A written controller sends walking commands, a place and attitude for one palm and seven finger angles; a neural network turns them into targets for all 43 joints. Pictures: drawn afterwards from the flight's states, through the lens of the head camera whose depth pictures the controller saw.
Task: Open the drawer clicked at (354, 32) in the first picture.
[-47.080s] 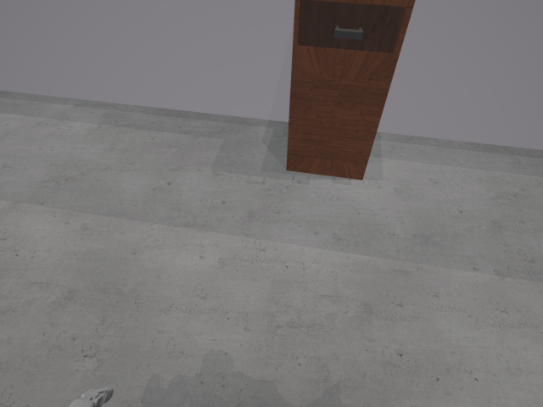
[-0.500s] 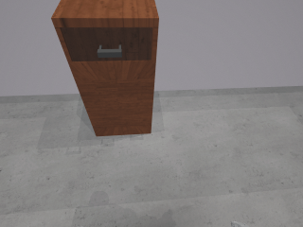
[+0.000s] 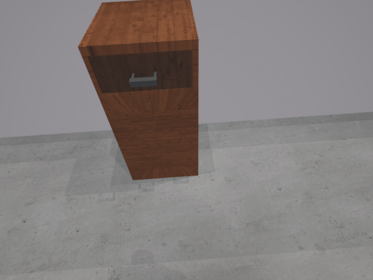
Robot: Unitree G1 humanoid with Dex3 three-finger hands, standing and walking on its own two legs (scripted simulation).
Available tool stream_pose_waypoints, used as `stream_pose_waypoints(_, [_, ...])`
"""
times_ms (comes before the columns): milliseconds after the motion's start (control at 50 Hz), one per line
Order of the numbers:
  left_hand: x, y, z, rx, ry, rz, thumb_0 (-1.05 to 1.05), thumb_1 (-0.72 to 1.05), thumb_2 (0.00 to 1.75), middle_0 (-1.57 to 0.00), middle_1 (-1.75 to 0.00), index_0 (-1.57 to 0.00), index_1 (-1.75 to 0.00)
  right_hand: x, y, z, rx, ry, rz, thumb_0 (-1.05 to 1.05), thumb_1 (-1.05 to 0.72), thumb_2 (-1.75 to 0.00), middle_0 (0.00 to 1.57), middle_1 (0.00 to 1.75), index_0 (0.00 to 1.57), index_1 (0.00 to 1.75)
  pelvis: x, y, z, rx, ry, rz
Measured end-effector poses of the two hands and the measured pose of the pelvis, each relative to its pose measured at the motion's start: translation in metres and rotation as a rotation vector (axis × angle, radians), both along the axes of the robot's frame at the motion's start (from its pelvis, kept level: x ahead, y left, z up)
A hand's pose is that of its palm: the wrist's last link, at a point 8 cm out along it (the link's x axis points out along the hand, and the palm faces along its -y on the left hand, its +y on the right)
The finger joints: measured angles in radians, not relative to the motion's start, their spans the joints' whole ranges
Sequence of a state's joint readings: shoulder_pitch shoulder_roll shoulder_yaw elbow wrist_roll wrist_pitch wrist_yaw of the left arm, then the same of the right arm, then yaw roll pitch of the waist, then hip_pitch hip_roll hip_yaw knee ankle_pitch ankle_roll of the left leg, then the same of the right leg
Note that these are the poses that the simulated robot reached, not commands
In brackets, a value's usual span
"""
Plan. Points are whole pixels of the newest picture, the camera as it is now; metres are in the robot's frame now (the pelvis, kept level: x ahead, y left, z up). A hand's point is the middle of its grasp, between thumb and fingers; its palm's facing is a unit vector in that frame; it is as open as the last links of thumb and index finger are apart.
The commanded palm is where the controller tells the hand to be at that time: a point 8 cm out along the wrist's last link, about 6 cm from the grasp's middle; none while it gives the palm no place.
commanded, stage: let the arm hang, fingers relaxed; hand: left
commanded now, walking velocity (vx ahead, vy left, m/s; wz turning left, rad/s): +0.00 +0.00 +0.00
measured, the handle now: (144, 78) +0.79 +0.22 -0.01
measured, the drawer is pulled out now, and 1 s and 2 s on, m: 0.00 0.00 0.00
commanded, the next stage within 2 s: look to check the result in 0.30 s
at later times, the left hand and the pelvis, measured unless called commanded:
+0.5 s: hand out of the picture +0.11 +0.21 -0.15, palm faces -0.03 -0.95 -0.31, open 7.3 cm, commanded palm none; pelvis +0.03 -0.02 +0.00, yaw +0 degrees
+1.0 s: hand out of the picture +0.11 +0.22 -0.15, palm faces -0.02 -0.94 -0.35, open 7.4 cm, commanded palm none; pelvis +0.04 -0.03 +0.00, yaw +0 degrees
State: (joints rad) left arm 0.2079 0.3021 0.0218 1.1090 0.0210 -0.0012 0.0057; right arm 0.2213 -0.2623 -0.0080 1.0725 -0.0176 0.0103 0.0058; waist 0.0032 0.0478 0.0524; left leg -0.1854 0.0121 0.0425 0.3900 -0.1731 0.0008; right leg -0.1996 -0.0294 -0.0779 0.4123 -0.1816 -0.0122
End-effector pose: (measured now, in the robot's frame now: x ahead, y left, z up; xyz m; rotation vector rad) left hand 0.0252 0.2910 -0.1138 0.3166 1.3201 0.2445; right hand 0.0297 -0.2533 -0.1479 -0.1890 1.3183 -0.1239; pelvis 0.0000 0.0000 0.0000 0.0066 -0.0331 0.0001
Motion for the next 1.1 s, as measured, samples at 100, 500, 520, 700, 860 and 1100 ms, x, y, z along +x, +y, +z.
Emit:
stream_pose_waypoints(100, [0.033,-0.01,0.001,-0.012,-0.063,-0.034,0.0,0.91,0.9,-0.2,-0.3,-0.2,-0.3,0.008,-0.012,0.003,-0.017,-0.009,-0.006,0.0,-0.91,-0.89,0.2,0.3,0.21,0.3,0.005,-0.005,0.001,0.002,0.001,-0.002])
stream_pose_waypoints(500, [0.079,-0.037,-0.003,-0.053,-0.099,-0.064,0.0,0.91,0.9,-0.2,-0.3,-0.2,-0.3,0.044,-0.053,0.02,-0.097,-0.032,0.004,0.0,-0.91,-0.89,0.2,0.3,0.2,0.3,0.026,-0.022,0.004,-0.001,0.007,0.0])
stream_pose_waypoints(520, [0.078,-0.036,-0.003,-0.049,-0.095,-0.061,0.0,0.91,0.9,-0.2,-0.3,-0.2,-0.3,0.046,-0.054,0.02,-0.096,-0.033,0.005,0.0,-0.91,-0.89,0.2,0.3,0.2,0.3,0.027,-0.023,0.004,-0.001,0.007,0.0])
stream_pose_waypoints(700, [0.069,-0.028,0.002,-0.014,-0.065,-0.037,0.0,0.91,0.9,-0.2,-0.3,-0.2,-0.3,0.063,-0.053,0.017,-0.079,-0.048,0.018,0.0,-0.91,-0.89,0.2,0.3,0.21,0.3,0.034,-0.026,0.005,-0.002,0.004,-0.001])
stream_pose_waypoints(860, [0.071,-0.027,0.004,-0.006,-0.065,-0.035,0.01,0.91,0.9,-0.2,-0.3,-0.2,-0.3,0.07,-0.055,0.017,-0.078,-0.054,0.024,0.0,-0.91,-0.89,0.2,0.3,0.21,0.3,0.036,-0.028,0.005,-0.002,0.004,0.0])
stream_pose_waypoints(1100, [0.085,-0.032,0.001,-0.023,-0.094,-0.047,0.0,0.91,0.9,-0.2,-0.3,-0.2,-0.3,0.067,-0.062,0.022,-0.101,-0.043,0.022,0.0,-0.91,-0.89,0.2,0.3,0.21,0.3,0.038,-0.028,0.004,-0.001,0.003,0.009])
